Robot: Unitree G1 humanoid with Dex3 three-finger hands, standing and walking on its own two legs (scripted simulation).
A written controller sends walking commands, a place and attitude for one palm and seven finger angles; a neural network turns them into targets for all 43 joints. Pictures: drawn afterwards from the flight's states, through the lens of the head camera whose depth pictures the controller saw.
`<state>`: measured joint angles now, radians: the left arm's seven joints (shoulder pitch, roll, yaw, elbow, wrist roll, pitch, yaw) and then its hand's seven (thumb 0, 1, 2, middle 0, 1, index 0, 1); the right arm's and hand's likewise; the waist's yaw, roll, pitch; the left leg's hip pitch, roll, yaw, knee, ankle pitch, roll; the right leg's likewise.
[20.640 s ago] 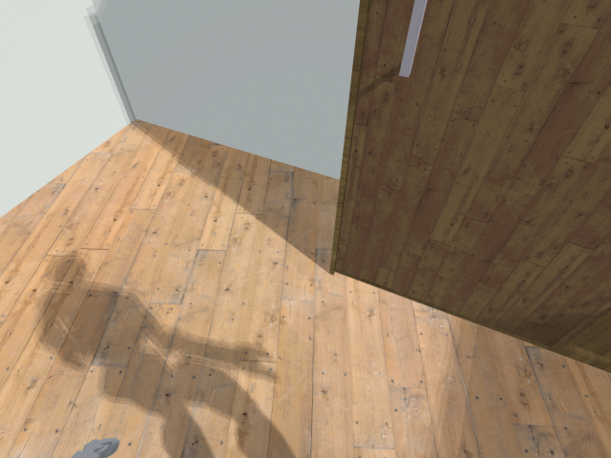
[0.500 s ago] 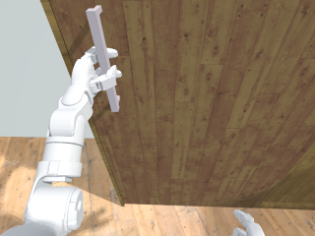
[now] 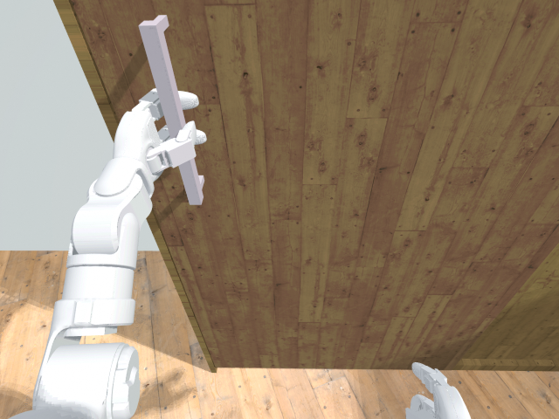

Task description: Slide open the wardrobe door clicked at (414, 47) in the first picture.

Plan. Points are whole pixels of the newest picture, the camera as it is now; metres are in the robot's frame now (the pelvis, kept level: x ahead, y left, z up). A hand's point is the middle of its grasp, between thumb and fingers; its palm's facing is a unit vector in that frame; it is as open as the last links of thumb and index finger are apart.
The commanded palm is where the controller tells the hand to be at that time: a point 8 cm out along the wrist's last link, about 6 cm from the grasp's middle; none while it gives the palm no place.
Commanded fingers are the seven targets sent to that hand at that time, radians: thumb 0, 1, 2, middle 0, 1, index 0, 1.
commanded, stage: grip the handle and tug to test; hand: left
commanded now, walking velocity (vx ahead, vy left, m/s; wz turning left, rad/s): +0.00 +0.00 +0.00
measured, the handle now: (181, 122) +0.45 +0.17 +0.24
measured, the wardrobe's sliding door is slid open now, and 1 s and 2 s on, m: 0.00 0.01 0.05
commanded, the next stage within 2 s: tug the door sideways, standing still in 0.22 s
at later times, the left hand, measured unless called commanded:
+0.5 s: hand (188, 144) +0.39 +0.14 +0.24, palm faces +0.05 -1.00 -0.01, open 5.8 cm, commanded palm +0.37 +0.17 +0.23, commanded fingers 0.00 0.90 0.90 -0.45 -1.40 -0.45 -1.40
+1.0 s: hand (197, 144) +0.39 +0.13 +0.24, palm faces +0.11 -0.99 -0.05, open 5.8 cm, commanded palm +0.37 +0.13 +0.23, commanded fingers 0.00 0.90 0.90 -0.45 -1.40 -0.45 -1.40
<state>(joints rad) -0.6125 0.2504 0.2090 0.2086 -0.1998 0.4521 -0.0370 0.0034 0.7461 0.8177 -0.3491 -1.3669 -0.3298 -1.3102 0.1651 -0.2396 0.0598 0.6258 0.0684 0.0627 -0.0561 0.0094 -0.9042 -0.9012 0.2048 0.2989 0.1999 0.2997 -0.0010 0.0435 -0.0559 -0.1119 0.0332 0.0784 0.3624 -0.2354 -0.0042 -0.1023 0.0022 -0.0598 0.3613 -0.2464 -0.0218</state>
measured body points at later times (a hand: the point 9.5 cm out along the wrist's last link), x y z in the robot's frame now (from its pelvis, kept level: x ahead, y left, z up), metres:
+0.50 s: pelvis +0.02 +0.00 +0.00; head +0.01 -0.02 +0.45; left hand +0.38 +0.19 +0.24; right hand +0.22 -0.22 -0.10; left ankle -0.03 +0.12 -0.75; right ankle -0.03 -0.10 -0.75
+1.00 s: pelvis -0.01 +0.01 +0.00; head -0.02 -0.01 +0.45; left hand +0.38 +0.18 +0.24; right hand +0.18 -0.19 -0.11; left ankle -0.03 +0.12 -0.75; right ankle -0.03 -0.10 -0.75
